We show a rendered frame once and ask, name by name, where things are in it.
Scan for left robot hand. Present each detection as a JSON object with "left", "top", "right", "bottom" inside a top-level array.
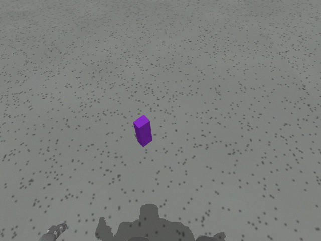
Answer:
[{"left": 39, "top": 223, "right": 67, "bottom": 241}]

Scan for carton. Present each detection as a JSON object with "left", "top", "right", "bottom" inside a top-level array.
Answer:
[{"left": 133, "top": 115, "right": 152, "bottom": 147}]

